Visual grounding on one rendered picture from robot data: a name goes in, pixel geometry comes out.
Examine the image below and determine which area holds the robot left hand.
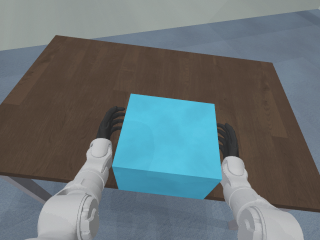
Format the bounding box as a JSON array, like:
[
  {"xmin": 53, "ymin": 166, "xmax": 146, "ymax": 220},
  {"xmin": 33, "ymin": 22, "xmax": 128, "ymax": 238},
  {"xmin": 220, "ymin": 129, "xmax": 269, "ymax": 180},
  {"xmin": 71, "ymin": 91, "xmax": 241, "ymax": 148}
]
[{"xmin": 96, "ymin": 106, "xmax": 126, "ymax": 140}]

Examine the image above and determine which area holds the left robot forearm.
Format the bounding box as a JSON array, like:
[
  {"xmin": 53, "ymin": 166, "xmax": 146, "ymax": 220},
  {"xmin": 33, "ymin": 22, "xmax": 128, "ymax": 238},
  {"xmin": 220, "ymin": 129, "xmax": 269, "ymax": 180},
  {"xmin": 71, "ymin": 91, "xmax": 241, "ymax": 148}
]
[{"xmin": 37, "ymin": 138, "xmax": 113, "ymax": 235}]

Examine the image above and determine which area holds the table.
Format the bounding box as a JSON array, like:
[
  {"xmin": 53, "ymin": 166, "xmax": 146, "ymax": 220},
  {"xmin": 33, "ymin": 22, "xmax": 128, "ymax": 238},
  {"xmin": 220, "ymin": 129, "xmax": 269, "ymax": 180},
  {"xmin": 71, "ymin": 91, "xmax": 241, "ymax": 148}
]
[{"xmin": 0, "ymin": 35, "xmax": 320, "ymax": 231}]

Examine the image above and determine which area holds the right robot forearm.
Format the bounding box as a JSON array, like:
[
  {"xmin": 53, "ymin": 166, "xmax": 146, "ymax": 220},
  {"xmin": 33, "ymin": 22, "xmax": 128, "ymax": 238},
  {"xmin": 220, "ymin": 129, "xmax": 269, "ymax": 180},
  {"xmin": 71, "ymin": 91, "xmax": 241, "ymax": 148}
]
[{"xmin": 220, "ymin": 156, "xmax": 304, "ymax": 240}]

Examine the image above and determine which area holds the robot left upper arm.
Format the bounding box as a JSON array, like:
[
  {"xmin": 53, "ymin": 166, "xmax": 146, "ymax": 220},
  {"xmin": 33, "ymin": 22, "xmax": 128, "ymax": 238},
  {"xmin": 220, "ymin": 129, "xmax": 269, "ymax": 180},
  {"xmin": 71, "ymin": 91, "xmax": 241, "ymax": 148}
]
[{"xmin": 25, "ymin": 194, "xmax": 100, "ymax": 240}]

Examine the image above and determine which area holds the carton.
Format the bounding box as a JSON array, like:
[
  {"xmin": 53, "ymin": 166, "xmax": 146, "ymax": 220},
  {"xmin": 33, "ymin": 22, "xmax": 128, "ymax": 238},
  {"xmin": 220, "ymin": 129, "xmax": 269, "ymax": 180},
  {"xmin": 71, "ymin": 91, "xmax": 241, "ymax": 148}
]
[{"xmin": 112, "ymin": 93, "xmax": 222, "ymax": 200}]

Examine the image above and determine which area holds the robot right upper arm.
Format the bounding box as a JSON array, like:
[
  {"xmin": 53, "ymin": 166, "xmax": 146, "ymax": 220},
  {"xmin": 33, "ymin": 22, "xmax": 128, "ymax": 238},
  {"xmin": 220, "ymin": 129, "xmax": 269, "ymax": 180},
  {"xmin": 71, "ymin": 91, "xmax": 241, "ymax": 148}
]
[{"xmin": 237, "ymin": 206, "xmax": 304, "ymax": 240}]

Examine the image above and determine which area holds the robot right hand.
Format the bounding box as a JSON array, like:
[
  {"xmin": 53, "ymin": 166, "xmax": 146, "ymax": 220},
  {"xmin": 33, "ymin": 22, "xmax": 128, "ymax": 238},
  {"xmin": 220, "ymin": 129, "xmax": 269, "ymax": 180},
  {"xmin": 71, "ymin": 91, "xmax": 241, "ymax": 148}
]
[{"xmin": 216, "ymin": 123, "xmax": 239, "ymax": 159}]

